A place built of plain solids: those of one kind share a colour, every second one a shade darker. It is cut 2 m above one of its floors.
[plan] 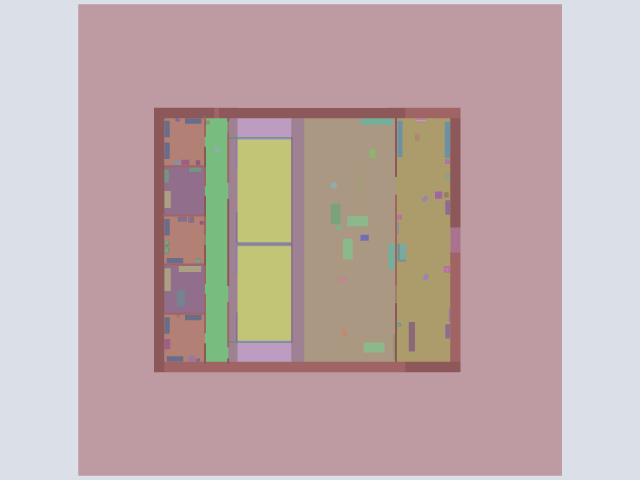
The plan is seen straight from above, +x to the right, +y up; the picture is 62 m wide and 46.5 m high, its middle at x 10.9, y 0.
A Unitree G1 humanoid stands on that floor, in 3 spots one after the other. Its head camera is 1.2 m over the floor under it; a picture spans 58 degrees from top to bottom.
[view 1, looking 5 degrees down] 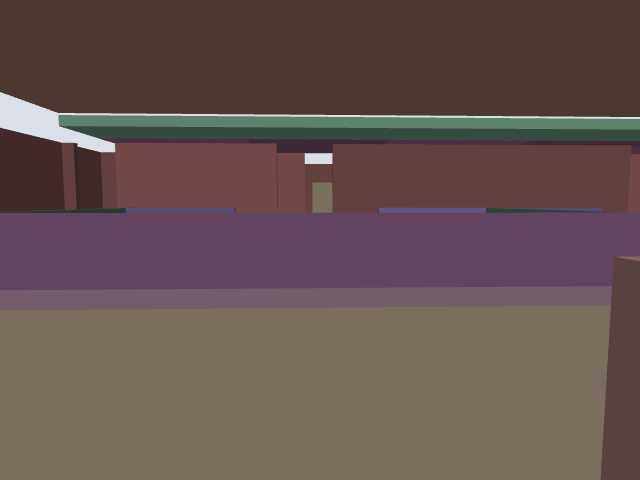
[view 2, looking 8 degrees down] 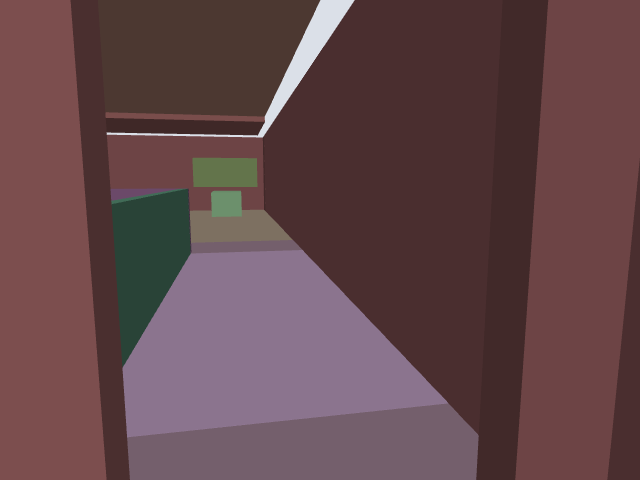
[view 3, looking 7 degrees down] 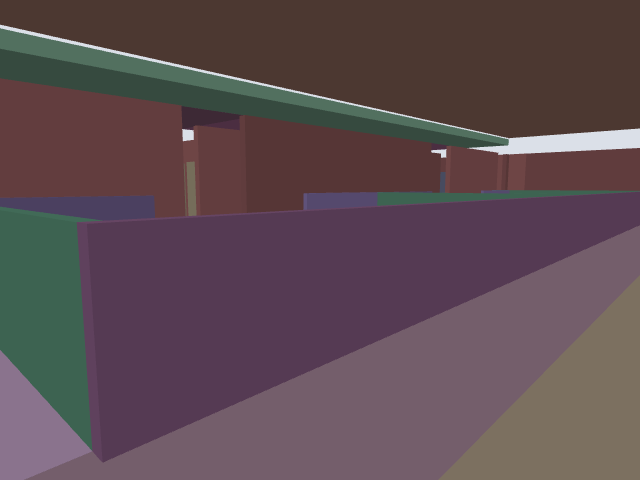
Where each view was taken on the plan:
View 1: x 14.22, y -5.24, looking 178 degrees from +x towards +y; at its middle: rail_far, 6.01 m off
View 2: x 0.89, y -10.70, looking -11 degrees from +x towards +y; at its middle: wall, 5.83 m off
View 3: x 10.14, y -10.60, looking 133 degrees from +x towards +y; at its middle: rail_far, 2.81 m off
